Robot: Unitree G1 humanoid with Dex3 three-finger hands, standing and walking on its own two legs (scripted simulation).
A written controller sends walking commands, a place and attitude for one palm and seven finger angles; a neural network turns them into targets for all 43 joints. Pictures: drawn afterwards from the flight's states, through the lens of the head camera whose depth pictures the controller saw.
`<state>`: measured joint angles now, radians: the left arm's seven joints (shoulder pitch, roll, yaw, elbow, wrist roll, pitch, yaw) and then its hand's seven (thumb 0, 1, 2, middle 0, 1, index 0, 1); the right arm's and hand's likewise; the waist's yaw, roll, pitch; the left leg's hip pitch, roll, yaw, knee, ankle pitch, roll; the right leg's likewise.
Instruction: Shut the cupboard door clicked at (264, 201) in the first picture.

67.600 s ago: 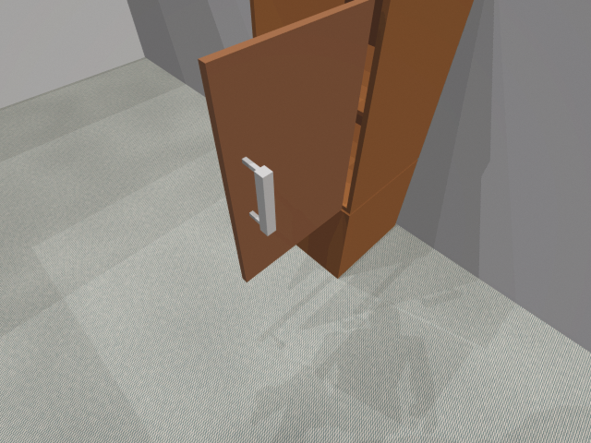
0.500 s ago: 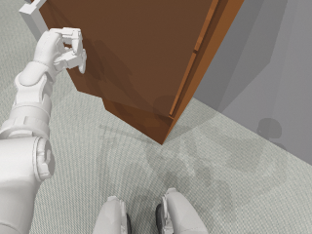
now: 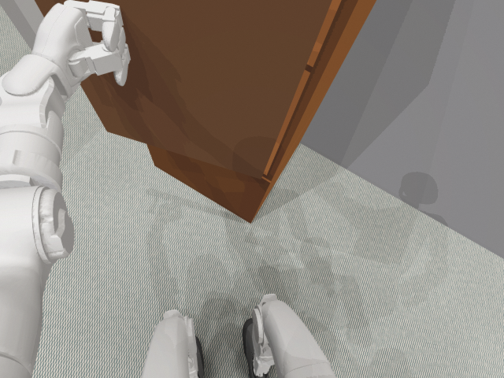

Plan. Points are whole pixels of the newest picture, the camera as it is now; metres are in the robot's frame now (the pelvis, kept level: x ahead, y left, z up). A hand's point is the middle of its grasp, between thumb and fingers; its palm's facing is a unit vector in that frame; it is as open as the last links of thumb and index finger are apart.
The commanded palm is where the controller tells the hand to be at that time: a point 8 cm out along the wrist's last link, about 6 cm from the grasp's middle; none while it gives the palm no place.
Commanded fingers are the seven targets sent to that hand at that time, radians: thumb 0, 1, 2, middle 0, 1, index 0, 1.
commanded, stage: push the door shut along its arc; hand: left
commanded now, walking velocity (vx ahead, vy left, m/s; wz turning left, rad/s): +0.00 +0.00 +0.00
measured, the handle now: (52, 31) +0.60 +0.21 +0.09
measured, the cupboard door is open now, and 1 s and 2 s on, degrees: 15 6 6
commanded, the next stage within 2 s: pull the fist back off the door in 0.14 s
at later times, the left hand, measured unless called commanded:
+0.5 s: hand (143, 40) +0.59 +0.09 +0.09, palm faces +0.04 -1.00 -0.04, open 3.1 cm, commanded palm +0.56 +0.12 +0.10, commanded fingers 0.00 0.90 0.90 -1.30 -1.50 -1.30 -1.50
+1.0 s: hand (145, 92) +0.50 +0.09 +0.09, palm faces +0.02 -1.00 -0.03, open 3.1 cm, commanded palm +0.47 +0.13 +0.10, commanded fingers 0.00 0.90 0.90 -1.30 -1.50 -1.30 -1.50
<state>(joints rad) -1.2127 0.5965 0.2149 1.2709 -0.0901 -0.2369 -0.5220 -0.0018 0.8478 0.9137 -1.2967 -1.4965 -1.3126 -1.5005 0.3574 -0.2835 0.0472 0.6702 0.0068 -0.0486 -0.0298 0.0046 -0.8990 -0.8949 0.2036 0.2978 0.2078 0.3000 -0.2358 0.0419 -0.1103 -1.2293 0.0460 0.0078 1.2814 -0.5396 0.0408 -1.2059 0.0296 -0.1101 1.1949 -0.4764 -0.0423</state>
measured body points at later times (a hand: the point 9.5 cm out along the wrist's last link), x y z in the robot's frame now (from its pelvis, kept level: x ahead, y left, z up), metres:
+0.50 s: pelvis +0.00 +0.01 +0.00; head +0.18 +0.02 +0.41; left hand +0.58 +0.15 +0.09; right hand -0.04 -0.23 -0.11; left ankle +0.02 +0.09 -0.62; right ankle +0.04 -0.10 -0.62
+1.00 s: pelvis +0.02 -0.01 +0.04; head +0.14 +0.00 +0.47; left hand +0.49 +0.14 +0.09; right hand +0.06 -0.28 -0.08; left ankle +0.02 +0.09 -0.62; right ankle +0.04 -0.10 -0.62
